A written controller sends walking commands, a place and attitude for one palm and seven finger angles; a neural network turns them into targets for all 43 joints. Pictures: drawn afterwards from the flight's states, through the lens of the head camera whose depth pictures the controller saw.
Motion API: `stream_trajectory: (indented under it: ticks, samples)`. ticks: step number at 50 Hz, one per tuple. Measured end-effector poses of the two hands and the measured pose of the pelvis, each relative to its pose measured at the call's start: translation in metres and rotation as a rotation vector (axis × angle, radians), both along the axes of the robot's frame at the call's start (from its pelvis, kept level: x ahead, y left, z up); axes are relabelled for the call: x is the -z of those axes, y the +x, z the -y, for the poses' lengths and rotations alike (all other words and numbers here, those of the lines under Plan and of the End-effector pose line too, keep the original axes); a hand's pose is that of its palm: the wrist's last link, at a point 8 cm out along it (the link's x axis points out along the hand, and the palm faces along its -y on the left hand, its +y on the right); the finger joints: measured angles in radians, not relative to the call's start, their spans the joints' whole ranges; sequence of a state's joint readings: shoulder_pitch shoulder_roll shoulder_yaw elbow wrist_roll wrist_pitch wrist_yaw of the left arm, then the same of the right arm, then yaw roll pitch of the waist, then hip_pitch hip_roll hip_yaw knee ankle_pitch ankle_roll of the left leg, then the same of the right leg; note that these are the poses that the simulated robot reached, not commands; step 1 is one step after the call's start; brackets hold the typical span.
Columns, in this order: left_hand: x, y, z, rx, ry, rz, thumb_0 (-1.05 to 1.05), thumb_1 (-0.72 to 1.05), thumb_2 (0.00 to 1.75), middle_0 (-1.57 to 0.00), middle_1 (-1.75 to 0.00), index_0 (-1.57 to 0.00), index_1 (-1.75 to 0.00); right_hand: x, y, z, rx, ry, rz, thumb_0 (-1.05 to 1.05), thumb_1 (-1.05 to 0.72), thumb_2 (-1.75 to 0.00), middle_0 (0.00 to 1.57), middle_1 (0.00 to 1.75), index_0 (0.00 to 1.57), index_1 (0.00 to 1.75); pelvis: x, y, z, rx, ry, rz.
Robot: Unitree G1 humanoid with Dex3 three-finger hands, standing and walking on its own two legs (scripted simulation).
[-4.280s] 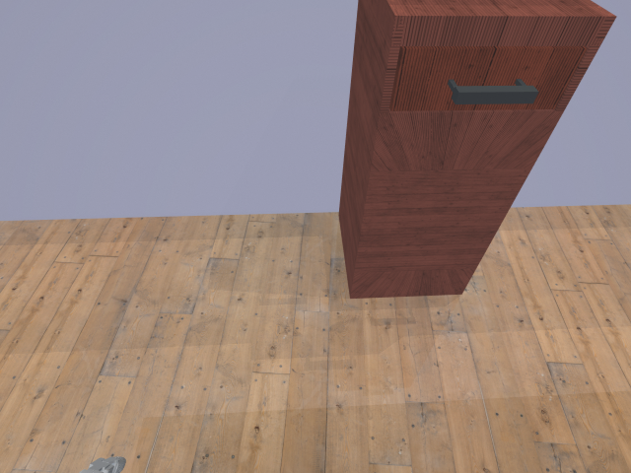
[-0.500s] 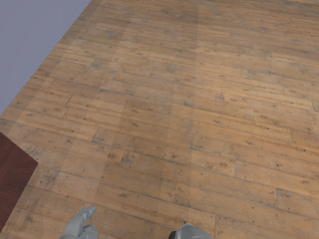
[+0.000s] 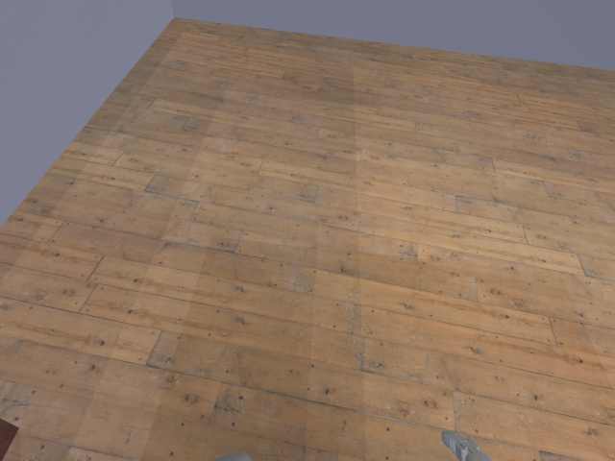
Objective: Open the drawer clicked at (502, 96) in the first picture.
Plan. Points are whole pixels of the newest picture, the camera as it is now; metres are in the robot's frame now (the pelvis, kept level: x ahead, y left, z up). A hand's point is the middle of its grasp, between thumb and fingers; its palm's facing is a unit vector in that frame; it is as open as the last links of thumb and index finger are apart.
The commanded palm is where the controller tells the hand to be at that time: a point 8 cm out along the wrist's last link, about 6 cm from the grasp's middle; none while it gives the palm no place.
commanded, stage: walk to a spot facing it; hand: left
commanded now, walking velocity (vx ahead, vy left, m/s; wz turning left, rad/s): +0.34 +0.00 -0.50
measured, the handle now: out of the picture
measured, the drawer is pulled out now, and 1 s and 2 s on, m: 0.00 0.00 0.00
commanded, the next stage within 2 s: turn to face it in 0.42 s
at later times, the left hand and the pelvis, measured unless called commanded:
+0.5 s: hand (274, 318) +0.38 +0.09 -0.16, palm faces -0.32 -0.93 -0.18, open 7.4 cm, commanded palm none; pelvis +0.19 -0.04 -0.01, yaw -16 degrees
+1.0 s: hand (263, 301) +0.42 +0.12 -0.18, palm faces -0.06 -0.99 -0.16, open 7.3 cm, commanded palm none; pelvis +0.32 -0.04 -0.01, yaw -7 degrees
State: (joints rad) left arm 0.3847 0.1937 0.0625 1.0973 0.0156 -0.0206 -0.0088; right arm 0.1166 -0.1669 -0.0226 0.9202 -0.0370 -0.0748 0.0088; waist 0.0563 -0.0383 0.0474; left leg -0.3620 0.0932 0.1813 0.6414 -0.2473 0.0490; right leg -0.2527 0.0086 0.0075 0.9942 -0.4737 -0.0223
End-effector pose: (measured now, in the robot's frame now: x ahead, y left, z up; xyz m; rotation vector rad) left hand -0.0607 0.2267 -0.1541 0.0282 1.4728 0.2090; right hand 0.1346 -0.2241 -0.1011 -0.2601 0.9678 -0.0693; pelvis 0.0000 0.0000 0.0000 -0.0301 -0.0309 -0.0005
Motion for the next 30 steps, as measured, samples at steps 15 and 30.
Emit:
stream_trajectory:
  ticks: [15, 30]
  samples:
    - [-0.025, 0.251, -0.011, 0.248, -0.002, 0.197, 0.01, 0.92, 0.90, -0.19, -0.30, -0.19, -0.30, 0.005, -0.104, -0.007, 0.399, 0.016, -0.406, 0.00, -0.93, -0.90, 0.20, 0.30, 0.20, 0.30, -0.020, 0.109, -0.011, 0.162, 0.016, -0.014]
    - [-0.025, 0.491, 0.112, 0.530, 0.012, 0.438, 0.00, 0.91, 0.90, -0.20, -0.30, -0.20, -0.30, 0.047, -0.055, 0.017, 0.604, 0.173, -0.565, 0.01, -0.91, -0.90, 0.20, 0.30, 0.20, 0.30, 0.010, 0.227, 0.064, 0.307, 0.027, -0.004]
